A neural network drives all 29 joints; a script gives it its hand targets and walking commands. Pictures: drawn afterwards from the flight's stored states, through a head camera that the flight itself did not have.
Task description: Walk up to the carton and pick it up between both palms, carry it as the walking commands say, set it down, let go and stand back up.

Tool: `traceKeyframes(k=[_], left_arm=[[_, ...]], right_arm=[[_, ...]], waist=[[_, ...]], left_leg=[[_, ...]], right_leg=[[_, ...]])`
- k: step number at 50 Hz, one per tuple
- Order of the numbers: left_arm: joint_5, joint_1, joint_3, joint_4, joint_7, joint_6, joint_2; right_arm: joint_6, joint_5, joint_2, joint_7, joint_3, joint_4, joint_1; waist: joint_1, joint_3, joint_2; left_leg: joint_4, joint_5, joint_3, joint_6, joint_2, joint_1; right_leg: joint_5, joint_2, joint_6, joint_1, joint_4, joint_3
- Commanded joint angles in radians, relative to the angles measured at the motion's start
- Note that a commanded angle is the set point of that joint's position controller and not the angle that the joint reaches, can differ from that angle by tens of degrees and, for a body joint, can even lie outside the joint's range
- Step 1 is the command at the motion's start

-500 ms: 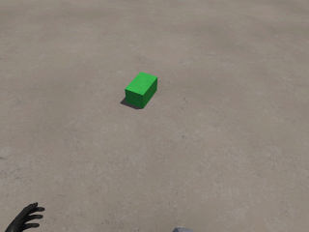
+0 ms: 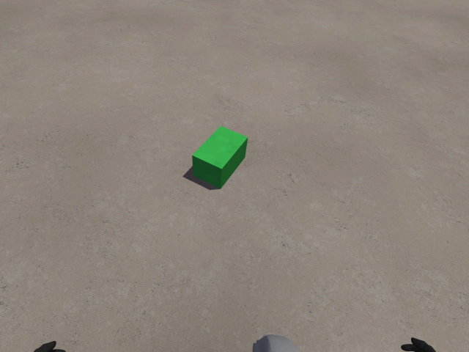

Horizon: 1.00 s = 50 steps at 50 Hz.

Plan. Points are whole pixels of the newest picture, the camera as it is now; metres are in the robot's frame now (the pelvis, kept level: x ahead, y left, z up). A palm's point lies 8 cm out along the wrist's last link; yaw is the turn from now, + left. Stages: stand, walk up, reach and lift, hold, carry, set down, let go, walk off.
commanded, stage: walk up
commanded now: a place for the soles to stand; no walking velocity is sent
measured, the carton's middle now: (220, 156) +1.21 +0.00 -0.67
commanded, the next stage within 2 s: none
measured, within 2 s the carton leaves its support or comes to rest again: neither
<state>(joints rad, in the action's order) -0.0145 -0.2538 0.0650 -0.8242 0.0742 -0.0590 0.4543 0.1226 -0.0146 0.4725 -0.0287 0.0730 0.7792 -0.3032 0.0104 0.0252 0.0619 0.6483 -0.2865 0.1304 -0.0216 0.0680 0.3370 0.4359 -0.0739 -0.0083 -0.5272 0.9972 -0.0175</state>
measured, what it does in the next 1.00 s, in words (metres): walks ahead: right foot, then left foot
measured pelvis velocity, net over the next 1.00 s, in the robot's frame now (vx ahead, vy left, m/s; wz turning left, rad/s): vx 0.39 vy -0.10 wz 0.09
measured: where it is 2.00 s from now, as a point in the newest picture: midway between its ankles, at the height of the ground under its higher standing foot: (243, 260)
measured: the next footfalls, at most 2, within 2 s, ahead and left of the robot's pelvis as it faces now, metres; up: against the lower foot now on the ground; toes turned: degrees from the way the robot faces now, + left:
right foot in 0.14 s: +0.21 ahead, -0.17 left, +0.00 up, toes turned -5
left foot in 0.44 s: +0.31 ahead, +0.08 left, +0.00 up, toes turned +9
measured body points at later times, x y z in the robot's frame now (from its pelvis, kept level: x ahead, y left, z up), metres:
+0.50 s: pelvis +0.20 -0.05 -0.01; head +0.21 -0.04 +0.44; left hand +0.23 +0.30 -0.11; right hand +0.33 -0.38 -0.08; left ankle +0.27 +0.07 -0.72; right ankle +0.18 -0.16 -0.70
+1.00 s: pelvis +0.39 -0.10 -0.01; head +0.40 -0.09 +0.44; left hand +0.41 +0.26 -0.10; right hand +0.51 -0.42 -0.09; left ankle +0.47 +0.03 -0.71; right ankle +0.40 -0.22 -0.72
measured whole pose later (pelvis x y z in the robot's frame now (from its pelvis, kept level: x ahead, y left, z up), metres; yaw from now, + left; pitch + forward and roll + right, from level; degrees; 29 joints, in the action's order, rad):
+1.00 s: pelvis +0.39 -0.10 -0.01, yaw +5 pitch -1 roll -1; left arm -0.01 -0.33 0.08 -0.80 0.05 -0.08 0.49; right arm 0.09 -0.02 0.45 -0.05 0.07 0.85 -0.28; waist -0.04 0.03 0.00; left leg 0.80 -0.33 0.07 -0.04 0.08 0.51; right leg 0.37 -0.05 -0.02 -0.31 0.71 -0.13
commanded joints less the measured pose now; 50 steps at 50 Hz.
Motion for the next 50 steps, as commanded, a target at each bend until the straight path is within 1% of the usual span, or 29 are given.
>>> traceKeyframes(k=[1, 4, 6, 7, 8, 9, 10, 11, 14, 20, 22, 23, 24, 25, 26, 29, 31, 33, 34, 36, 37, 38, 39, 40, 41, 43, 45, 48, 50], left_arm=[[0.002, 0.019, 0.063, 0.061, 0.015, -0.022, 0.186], [0.002, -0.018, 0.079, 0.031, 0.024, -0.019, 0.177], [-0.003, -0.061, 0.096, 0.008, 0.016, -0.021, 0.2], [-0.005, -0.126, 0.112, -0.006, 0.005, -0.027, 0.229], [-0.016, -0.231, 0.136, -0.013, -0.015, -0.037, 0.308], [-0.018, -0.213, 0.137, 0.03, -0.025, -0.049, 0.367], [-0.004, -0.118, 0.127, 0.056, -0.027, -0.048, 0.34], [0.003, -0.057, 0.116, 0.062, -0.032, -0.045, 0.31], [-0.002, -0.011, 0.099, 0.073, -0.034, -0.041, 0.269], [0.003, 0.051, 0.071, 0.108, -0.016, -0.036, 0.264], [0.002, 0.036, 0.038, 0.117, -0.013, -0.029, 0.182], [0.004, 0.025, 0.018, 0.13, -0.016, -0.03, 0.128], [0.008, 0.038, 0.024, 0.152, -0.023, -0.027, 0.142], [-0.007, 0.067, 0.052, 0.134, -0.036, -0.02, 0.247], [-0.002, 0.068, 0.05, 0.119, -0.036, -0.022, 0.237], [0.003, 0.001, 0.058, 0.067, -0.022, -0.026, 0.21], [0.005, -0.012, 0.06, 0.062, -0.006, -0.022, 0.19], [0.006, -0.019, 0.068, 0.047, 0.005, -0.021, 0.183], [0.006, -0.058, 0.074, 0.028, 0.005, -0.022, 0.184], [-0.002, -0.116, 0.098, 0.0, -0.003, -0.025, 0.213], [-0.005, -0.178, 0.115, -0.017, -0.014, -0.029, 0.248], [-0.016, -0.263, 0.132, -0.008, -0.03, -0.038, 0.324], [-0.013, -0.227, 0.134, 0.03, -0.036, -0.045, 0.363], [0.0, -0.136, 0.126, 0.056, -0.037, -0.045, 0.345], [0.004, -0.084, 0.117, 0.061, -0.044, -0.043, 0.324], [0.001, -0.04, 0.103, 0.076, -0.048, -0.042, 0.284], [-0.001, -0.053, 0.091, 0.072, -0.041, -0.044, 0.269], [0.002, -0.015, 0.079, 0.097, -0.035, -0.043, 0.277], [0.006, 0.015, 0.066, 0.109, -0.03, -0.039, 0.269]], right_arm=[[0.01, -0.006, 0.294, 0.002, 0.079, -0.061, 0.015], [0.005, 0.001, 0.293, -0.007, 0.08, -0.068, 0.089], [-0.007, -0.001, 0.246, -0.011, 0.065, -0.055, 0.086], [-0.01, -0.005, 0.206, -0.008, 0.053, -0.053, 0.068], [-0.005, 0.001, 0.139, -0.004, 0.033, -0.071, 0.086], [-0.008, 0.003, 0.149, 0.007, 0.03, -0.087, 0.087], [-0.016, 0.001, 0.235, 0.017, 0.047, -0.058, 0.09], [-0.013, 0.008, 0.245, 0.012, 0.047, -0.022, 0.023], [-0.005, 0.012, 0.232, 0.0, 0.056, 0.026, -0.034], [-0.006, 0.005, 0.182, -0.025, 0.057, 0.035, -0.039], [0.007, -0.004, 0.222, -0.013, 0.074, 0.065, -0.128], [0.013, -0.016, 0.293, 0.004, 0.097, 0.061, -0.205], [0.019, -0.015, 0.367, 0.013, 0.113, 0.023, -0.223], [0.013, 0.017, 0.352, 0.015, 0.112, 0.003, -0.165], [0.009, 0.019, 0.308, 0.02, 0.099, 0.001, -0.129], [0.002, 0.002, 0.275, 0.019, 0.082, -0.019, -0.053], [0.001, -0.004, 0.287, 0.011, 0.078, -0.031, -0.018], [-0.002, -0.004, 0.288, 0.005, 0.078, -0.045, 0.036], [-0.005, 0.001, 0.289, 0.001, 0.079, -0.054, 0.074], [-0.018, -0.006, 0.235, -0.003, 0.062, -0.048, 0.069], [-0.02, -0.008, 0.19, 0.0, 0.048, -0.054, 0.063], [-0.015, -0.004, 0.128, 0.005, 0.029, -0.078, 0.088], [-0.02, -0.01, 0.172, 0.015, 0.037, -0.08, 0.108], [-0.025, -0.005, 0.239, 0.021, 0.047, -0.054, 0.097], [-0.021, 0.003, 0.245, 0.016, 0.05, -0.02, 0.032], [-0.012, 0.011, 0.226, 0.013, 0.052, 0.015, -0.022], [-0.014, 0.002, 0.2, -0.004, 0.052, 0.025, -0.027], [-0.018, 0.001, 0.176, -0.017, 0.053, 0.025, -0.019], [-0.014, 0.0, 0.174, -0.02, 0.057, 0.034, -0.033]], waist=[[0.01, 0.013, -0.269], [-0.042, -0.01, -0.241], [-0.073, -0.03, -0.126], [-0.11, -0.052, -0.02], [-0.184, -0.058, 0.243], [-0.172, -0.059, 0.218], [-0.121, 0.003, 0.039], [-0.069, 0.011, 0.009], [-0.032, 0.018, 0.082], [0.008, 0.0, 0.108], [0.06, -0.065, -0.098], [0.113, -0.096, -0.319], [0.13, -0.089, -0.359], [0.123, -0.082, -0.172], [0.085, -0.051, -0.098], [0.034, -0.008, -0.183], [0.022, 0.027, -0.265], [0.003, 0.016, -0.277], [-0.031, 0.012, -0.266], [-0.073, -0.033, -0.124], [-0.118, -0.043, 0.009], [-0.179, -0.057, 0.268], [-0.17, -0.048, 0.176], [-0.113, 0.038, 0.019], [-0.069, 0.043, 0.003], [-0.034, 0.029, 0.061], [-0.032, 0.034, 0.088], [-0.021, 0.014, 0.129], [0.008, -0.002, 0.082]], left_leg=[[-0.368, -0.272, -0.248, -0.217, 0.235, 0.029], [-0.327, -0.354, -0.175, -0.166, 0.203, 0.198], [-0.156, -0.38, -0.111, -0.131, 0.147, 0.269], [0.018, -0.387, -0.085, -0.103, 0.109, 0.361], [0.405, -0.266, -0.013, -0.054, -0.01, 0.51], [0.59, -0.246, -0.114, -0.029, -0.062, 0.607], [0.62, -0.184, -0.212, -0.042, 0.013, 0.565], [0.574, -0.129, -0.206, -0.044, 0.046, 0.532], [0.361, -0.13, -0.152, -0.016, 0.073, 0.333], [0.016, 0.061, -0.032, -0.01, -0.001, -0.02], [-0.086, 0.016, -0.064, -0.042, -0.029, -0.275], [-0.229, -0.263, -0.37, -0.118, 0.148, -0.409], [-0.408, -0.427, -0.827, -0.252, 0.399, -0.47], [-0.375, -0.39, -0.837, -0.313, 0.427, -0.419], [-0.333, -0.28, -0.696, -0.295, 0.368, -0.375], [-0.29, -0.108, -0.4, -0.246, 0.267, -0.156], [-0.312, -0.132, -0.311, -0.238, 0.243, -0.016], [-0.301, -0.227, -0.237, -0.204, 0.205, 0.082], [-0.269, -0.281, -0.205, -0.183, 0.193, 0.163], [-0.086, -0.357, -0.137, -0.135, 0.129, 0.297], [0.103, -0.383, -0.096, -0.1, 0.084, 0.429], [0.479, -0.283, -0.012, -0.055, -0.031, 0.562], [0.619, -0.248, -0.142, -0.031, -0.048, 0.615], [0.623, -0.184, -0.213, -0.037, 0.019, 0.583], [0.58, -0.133, -0.199, -0.041, 0.057, 0.547], [0.431, -0.137, -0.181, -0.02, 0.082, 0.417], [0.327, -0.142, -0.127, -0.012, 0.053, 0.305], [0.157, -0.049, -0.068, -0.017, 0.019, 0.141], [0.035, 0.041, -0.025, -0.021, -0.019, -0.025]], right_leg=[[-0.082, -0.031, 0.006, -0.014, -0.158, -0.008], [-0.252, 0.012, 0.001, 0.243, -0.293, -0.081], [-0.207, 0.055, -0.004, 0.381, -0.327, -0.115], [-0.099, 0.049, -0.033, 0.501, -0.357, -0.059], [0.254, -0.146, -0.109, 0.57, -0.582, 0.297], [0.432, -0.357, -0.234, 0.538, -0.798, 0.716], [0.449, -0.358, -0.251, 0.428, -0.782, 0.689], [0.36, -0.313, -0.255, 0.417, -0.732, 0.57], [0.08, -0.257, -0.257, 0.249, -0.678, 0.317], [0.13, -0.177, -0.197, 0.062, -0.615, 0.115], [0.141, -0.105, -0.138, -0.061, -0.367, 0.017], [0.062, -0.022, -0.076, -0.226, -0.065, -0.088], [0.108, 0.069, -0.026, -0.405, 0.118, -0.056], [0.113, -0.017, -0.018, -0.364, 0.164, 0.067], [0.052, -0.034, -0.007, -0.368, 0.149, 0.084], [0.018, -0.055, -0.002, -0.189, 0.006, 0.058], [-0.028, -0.037, 0.003, -0.073, -0.087, 0.008], [-0.119, -0.008, -0.001, 0.081, -0.222, -0.04], [-0.194, 0.014, -0.002, 0.196, -0.283, -0.077], [-0.165, 0.072, -0.014, 0.411, -0.309, -0.112], [-0.025, 0.043, -0.049, 0.535, -0.35, -0.023], [0.354, -0.182, -0.137, 0.564, -0.594, 0.374], [0.512, -0.368, -0.259, 0.497, -0.792, 0.756], [0.505, -0.362, -0.272, 0.395, -0.767, 0.7], [0.391, -0.329, -0.277, 0.377, -0.713, 0.592], [0.151, -0.284, -0.271, 0.285, -0.659, 0.402], [-0.009, -0.263, -0.268, 0.202, -0.654, 0.304], [0.02, -0.217, -0.23, 0.142, -0.631, 0.19], [0.092, -0.178, -0.195, 0.068, -0.574, 0.134]])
